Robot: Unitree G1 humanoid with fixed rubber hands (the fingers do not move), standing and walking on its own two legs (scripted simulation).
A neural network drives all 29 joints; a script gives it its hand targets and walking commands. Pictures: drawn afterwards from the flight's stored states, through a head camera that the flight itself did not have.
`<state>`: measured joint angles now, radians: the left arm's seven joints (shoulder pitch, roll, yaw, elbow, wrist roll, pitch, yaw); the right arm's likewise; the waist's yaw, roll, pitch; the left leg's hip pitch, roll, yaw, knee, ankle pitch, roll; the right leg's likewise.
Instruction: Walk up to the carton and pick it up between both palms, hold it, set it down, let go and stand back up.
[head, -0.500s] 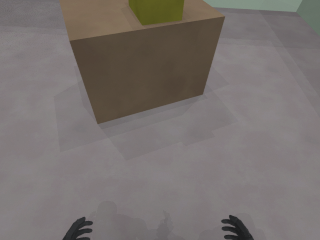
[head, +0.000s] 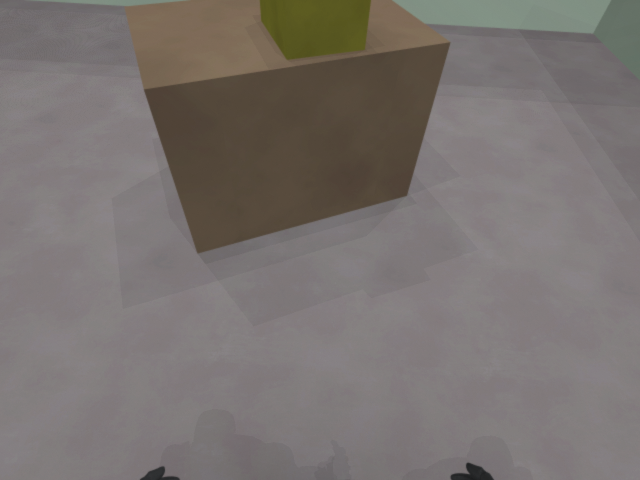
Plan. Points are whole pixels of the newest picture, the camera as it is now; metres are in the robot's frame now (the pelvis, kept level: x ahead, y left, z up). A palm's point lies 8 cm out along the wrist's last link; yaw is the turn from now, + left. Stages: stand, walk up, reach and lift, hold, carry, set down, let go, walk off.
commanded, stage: stand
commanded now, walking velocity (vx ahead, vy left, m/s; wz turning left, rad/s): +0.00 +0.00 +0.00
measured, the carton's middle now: (311, 7) +1.41 +0.00 +0.02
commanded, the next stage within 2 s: none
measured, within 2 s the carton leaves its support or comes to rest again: neither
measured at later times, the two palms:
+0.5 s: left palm out of the picture +0.10 +0.22 -0.11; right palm out of the picture +0.10 -0.24 -0.11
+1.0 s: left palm out of the picture +0.06 +0.23 -0.12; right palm out of the picture +0.06 -0.24 -0.12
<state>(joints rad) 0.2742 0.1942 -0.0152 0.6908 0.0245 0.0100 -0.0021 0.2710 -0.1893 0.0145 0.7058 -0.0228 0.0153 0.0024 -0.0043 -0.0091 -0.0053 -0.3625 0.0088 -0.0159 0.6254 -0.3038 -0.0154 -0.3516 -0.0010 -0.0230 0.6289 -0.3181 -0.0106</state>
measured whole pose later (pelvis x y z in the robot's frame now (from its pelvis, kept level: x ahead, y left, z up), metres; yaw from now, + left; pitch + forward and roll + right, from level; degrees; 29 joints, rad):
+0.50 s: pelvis +0.02 -0.01 +0.00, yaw +0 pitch +3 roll +0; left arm 0.29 0.19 -0.01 0.75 0.02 0.00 0.01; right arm 0.28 -0.18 0.00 0.77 -0.02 0.01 -0.01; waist 0.00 -0.01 -0.02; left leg -0.32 0.02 -0.02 0.59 -0.32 -0.02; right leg -0.31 0.00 -0.03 0.60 -0.33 -0.02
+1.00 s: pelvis +0.02 -0.01 +0.01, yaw +0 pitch +1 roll +0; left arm 0.30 0.18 0.01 0.88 0.02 0.00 0.02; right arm 0.29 -0.19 -0.02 0.91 -0.01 0.01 -0.02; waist 0.00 0.00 0.01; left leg -0.25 0.02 -0.02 0.52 -0.28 -0.02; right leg -0.25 0.00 -0.03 0.53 -0.30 -0.02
